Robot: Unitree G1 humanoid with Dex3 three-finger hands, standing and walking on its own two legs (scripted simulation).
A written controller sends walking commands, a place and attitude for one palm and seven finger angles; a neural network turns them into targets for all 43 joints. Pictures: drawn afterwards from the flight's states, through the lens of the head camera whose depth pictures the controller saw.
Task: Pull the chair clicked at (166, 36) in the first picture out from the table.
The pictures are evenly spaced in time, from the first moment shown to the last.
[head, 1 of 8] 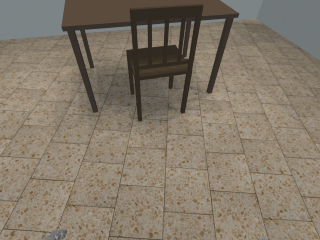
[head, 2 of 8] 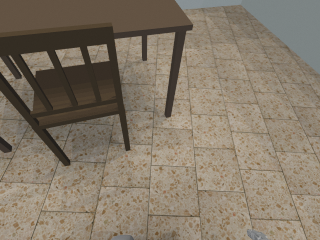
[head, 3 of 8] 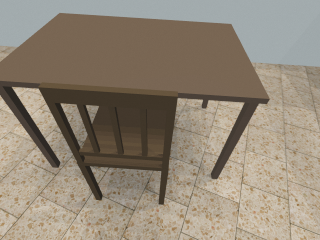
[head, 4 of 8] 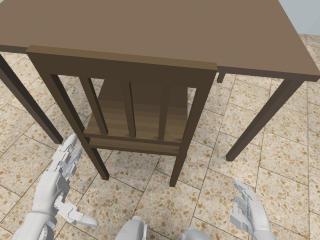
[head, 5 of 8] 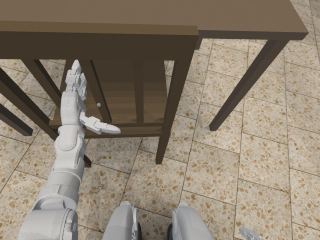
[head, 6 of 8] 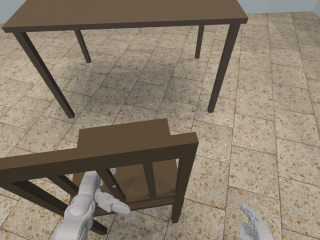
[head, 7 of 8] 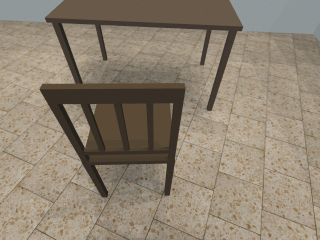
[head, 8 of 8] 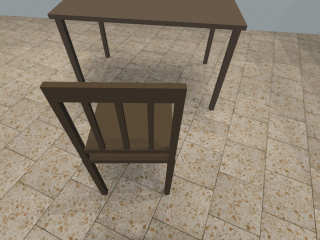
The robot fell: no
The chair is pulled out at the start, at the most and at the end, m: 0.00 0.60 0.59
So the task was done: yes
